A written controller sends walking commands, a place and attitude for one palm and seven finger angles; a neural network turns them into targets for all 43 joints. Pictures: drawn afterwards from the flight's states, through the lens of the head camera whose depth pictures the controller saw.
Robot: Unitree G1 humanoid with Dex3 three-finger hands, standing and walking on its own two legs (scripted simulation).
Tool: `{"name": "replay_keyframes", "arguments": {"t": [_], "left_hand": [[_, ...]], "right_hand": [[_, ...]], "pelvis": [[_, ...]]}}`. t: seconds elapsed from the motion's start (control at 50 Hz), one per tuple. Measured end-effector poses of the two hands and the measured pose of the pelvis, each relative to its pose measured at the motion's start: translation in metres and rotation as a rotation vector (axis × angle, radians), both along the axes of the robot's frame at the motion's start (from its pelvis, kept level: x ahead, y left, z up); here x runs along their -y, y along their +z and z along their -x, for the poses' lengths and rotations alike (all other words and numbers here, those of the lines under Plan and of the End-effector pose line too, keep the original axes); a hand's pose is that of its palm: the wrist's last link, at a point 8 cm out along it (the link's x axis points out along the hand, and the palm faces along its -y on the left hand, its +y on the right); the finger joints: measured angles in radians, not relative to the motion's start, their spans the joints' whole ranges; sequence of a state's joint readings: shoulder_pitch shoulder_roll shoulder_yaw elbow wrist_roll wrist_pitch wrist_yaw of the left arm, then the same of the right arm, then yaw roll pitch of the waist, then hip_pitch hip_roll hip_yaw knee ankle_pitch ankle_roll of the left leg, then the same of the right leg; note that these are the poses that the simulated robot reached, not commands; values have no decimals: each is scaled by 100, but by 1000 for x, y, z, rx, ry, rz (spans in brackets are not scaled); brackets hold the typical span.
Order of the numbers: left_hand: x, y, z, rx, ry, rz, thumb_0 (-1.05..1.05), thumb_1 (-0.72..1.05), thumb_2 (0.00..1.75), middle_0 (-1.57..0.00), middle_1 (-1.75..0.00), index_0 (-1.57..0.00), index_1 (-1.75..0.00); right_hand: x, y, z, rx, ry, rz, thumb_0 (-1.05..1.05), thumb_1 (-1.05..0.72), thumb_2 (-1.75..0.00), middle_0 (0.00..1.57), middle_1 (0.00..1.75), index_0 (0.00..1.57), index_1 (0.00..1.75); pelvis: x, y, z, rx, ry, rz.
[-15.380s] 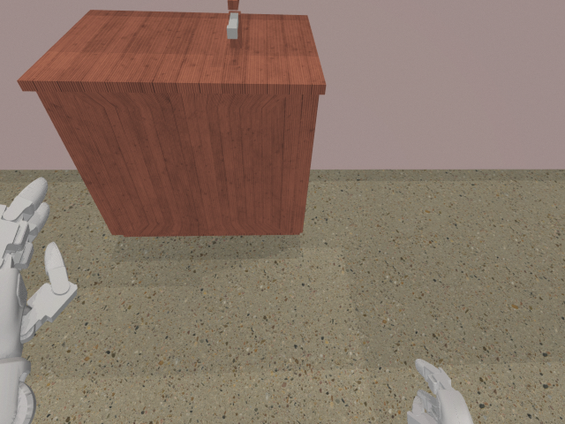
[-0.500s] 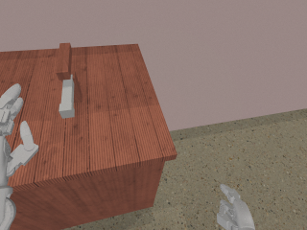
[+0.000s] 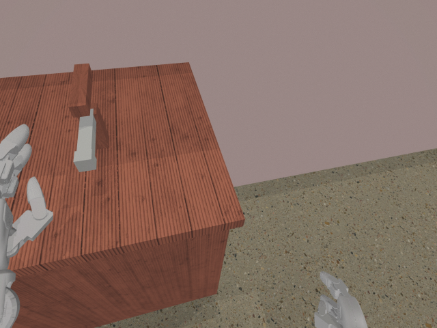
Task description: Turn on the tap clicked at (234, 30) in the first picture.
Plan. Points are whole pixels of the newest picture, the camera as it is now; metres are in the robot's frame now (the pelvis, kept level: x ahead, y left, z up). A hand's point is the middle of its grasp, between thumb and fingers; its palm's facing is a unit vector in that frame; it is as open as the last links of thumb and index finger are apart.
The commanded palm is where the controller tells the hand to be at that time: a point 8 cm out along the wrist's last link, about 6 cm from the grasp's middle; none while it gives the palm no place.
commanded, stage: shuffle to correct the standing spot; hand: left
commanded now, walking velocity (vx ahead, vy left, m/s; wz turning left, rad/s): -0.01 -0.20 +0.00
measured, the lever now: (85, 160) +0.35 +0.27 +0.11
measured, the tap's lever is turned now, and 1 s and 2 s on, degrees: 0 0 0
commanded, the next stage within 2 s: come to a stop and stand still in 0.10 s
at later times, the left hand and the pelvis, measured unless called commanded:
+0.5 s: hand (79, 217) +0.22 +0.21 +0.15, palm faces +0.38 -0.84 -0.39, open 7.4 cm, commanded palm +0.16 +0.25 +0.17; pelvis +0.01 -0.03 +0.00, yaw +0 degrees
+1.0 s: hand (35, 233) +0.20 +0.26 +0.15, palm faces +0.33 -0.84 -0.43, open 7.4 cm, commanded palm +0.14 +0.28 +0.17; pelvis -0.03 +0.01 -0.01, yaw -1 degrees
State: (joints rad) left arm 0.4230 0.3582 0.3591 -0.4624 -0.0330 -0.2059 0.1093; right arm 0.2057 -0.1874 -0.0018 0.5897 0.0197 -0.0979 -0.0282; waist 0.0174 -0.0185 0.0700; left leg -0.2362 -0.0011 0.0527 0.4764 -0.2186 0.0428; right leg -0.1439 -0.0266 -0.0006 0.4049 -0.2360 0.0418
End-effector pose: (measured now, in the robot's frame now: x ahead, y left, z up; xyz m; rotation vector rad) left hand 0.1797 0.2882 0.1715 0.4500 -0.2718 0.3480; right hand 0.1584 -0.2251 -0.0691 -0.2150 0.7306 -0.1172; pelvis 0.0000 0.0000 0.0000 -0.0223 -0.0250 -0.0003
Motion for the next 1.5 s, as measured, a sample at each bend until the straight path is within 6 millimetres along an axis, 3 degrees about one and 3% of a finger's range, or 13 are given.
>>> {"name": "replay_keyframes", "arguments": {"t": [0.2, 0.36, 0.52, 0.6, 0.66, 0.72, 0.84, 0.88, 0.94, 1.02, 1.08, 1.3, 1.5], "left_hand": [[17, 2, -5, -2, 5, 10, 1, 89, 90, -21, -30, -21, -31], [40, 1, -4, -33, -7, 13, 1, 89, 90, -21, -30, -21, -31], [36, -2, -1, -60, 22, 11, 1, 89, 90, -21, -30, -21, -31], [28, -3, -1, -62, 32, 10, 1, 89, 90, -21, -30, -21, -31], [-3, 24, -15, 41, 46, -143, 1, 88, 90, -22, -31, -22, -31], [-24, 38, -25, 134, 79, -133, 1, 89, 90, -21, -31, -21, -31], [20, 3, -11, -9, -128, -57, 1, 90, 90, -20, -30, -20, -31], [24, -8, -2, -60, -168, -46, 1, 89, 90, -21, -30, -20, -31], [11, -13, 11, -76, -142, -49, 1, 89, 90, -22, -31, -21, -31], [-15, -1, 23, 6, -31, -59, 1, 88, 90, -22, -31, -22, -31], [-23, 7, 30, 75, 26, -35, 1, 89, 90, -22, -31, -21, -31], [-9, -9, 17, 29, -23, 24, 1, 89, 90, -21, -30, -21, -31], [-9, 3, 6, 43, -18, -19, 1, 89, 90, -21, -30, -21, -31]], "right_hand": [[7, 1, -9, 13, 20, -35, 1, -90, -89, 20, 30, 20, 30], [31, -1, -11, 9, 1, -29, 1, -90, -89, 21, 30, 20, 30], [48, -5, -10, -11, -34, 11, 1, -90, -89, 20, 30, 20, 30], [44, -4, -10, -13, -39, 18, 1, -90, -90, 20, 30, 20, 30], [34, -6, -7, -36, 23, 45, 1, -90, -90, 20, 30, 20, 30], [22, -5, -4, -26, 46, 10, 1, -90, -90, 20, 30, 20, 30], [1, 1, 10, 66, 4, -57, 1, -90, -89, 20, 30, 20, 30], [-4, 1, 18, 57, -10, -51, 1, -90, -89, 20, 30, 20, 30], [-10, 0, 29, 29, -13, -31, 1, -90, -89, 20, 30, 20, 30], [-15, -3, 37, -3, 24, -8, 1, -90, -89, 20, 30, 20, 30], [-17, -4, 38, -4, 50, -2, 2, -90, -89, 20, 30, 20, 30], [-18, 10, 18, 64, 51, 8, 2, -90, -89, 21, 30, 20, 30], [-11, 8, 3, 43, 45, 15, 1, -90, -89, 20, 30, 20, 30]], "pelvis": [[18, 0, 0, -9, -2, -3], [35, -1, -4, -11, -3, 6], [33, -2, -6, -6, 5, 2], [27, -2, -5, -3, 4, -3], [26, -2, 3, -6, 5, -1], [19, -3, 12, -6, -21, -15], [-1, -6, 20, -4, -45, -14], [-3, -6, 21, -1, -42, -11], [-5, -6, 25, 6, -31, -5], [-7, -5, 29, 15, -14, 3], [-9, -5, 31, 17, -11, 5], [-10, -2, 26, 6, -11, 9], [-6, -1, 11, -1, -9, 5]]}}
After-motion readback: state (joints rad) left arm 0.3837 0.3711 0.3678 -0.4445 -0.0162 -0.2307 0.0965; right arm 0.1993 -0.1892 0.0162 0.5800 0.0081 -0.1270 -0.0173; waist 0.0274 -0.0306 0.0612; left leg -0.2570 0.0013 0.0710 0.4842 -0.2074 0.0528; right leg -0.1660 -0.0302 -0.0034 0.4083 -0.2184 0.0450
